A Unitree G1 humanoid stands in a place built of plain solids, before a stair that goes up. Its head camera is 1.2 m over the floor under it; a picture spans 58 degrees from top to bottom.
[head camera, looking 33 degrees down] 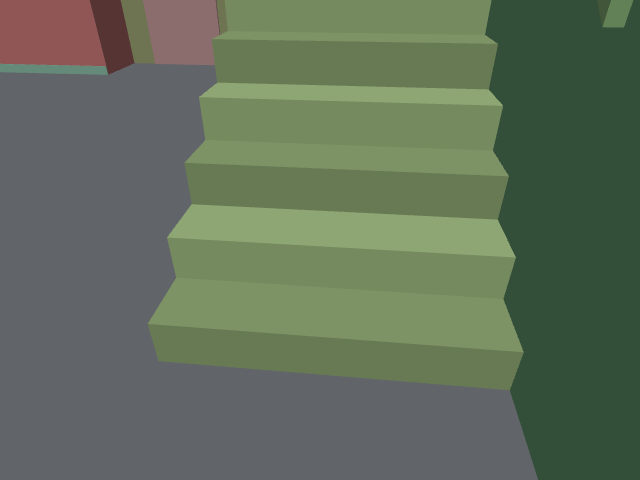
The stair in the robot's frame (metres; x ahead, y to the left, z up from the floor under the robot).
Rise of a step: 0.18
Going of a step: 0.25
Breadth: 1.21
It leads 6 degrees to the right of straight ahead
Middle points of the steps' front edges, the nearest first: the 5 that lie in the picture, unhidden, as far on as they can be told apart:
0.99 -0.03 0.18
1.24 -0.05 0.36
1.49 -0.08 0.55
1.74 -0.10 0.73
1.99 -0.13 0.91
